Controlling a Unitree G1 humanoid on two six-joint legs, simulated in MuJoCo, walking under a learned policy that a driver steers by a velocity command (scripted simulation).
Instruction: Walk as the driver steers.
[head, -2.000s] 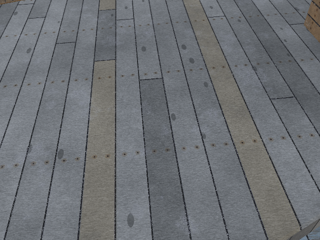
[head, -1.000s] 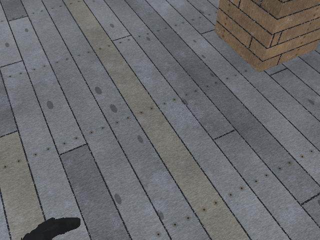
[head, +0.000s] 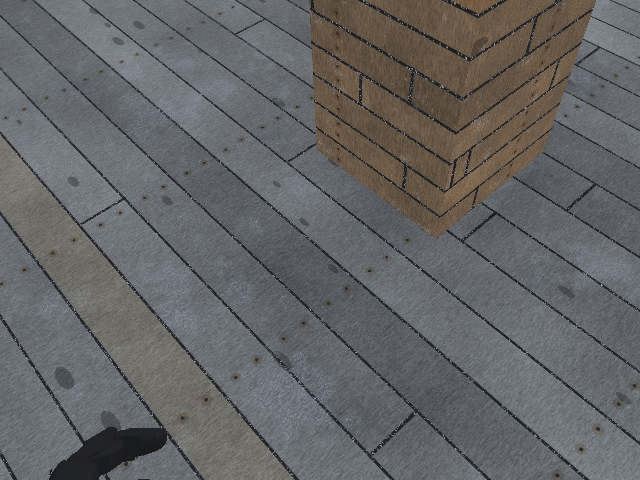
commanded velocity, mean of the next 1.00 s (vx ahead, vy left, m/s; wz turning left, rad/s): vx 0.04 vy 0.00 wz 0.48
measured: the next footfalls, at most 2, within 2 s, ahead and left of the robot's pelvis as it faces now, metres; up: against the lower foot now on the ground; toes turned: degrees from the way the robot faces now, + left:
left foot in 0.30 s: +0.08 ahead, +0.14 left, +0.00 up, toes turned +13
right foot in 0.76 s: +0.14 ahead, -0.07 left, +0.00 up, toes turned +32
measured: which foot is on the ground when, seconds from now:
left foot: up 0.00-0.28, down 0.30-0.76, up 0.78-1.00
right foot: down 0.00-0.30, up 0.32-0.74, down 0.76-1.00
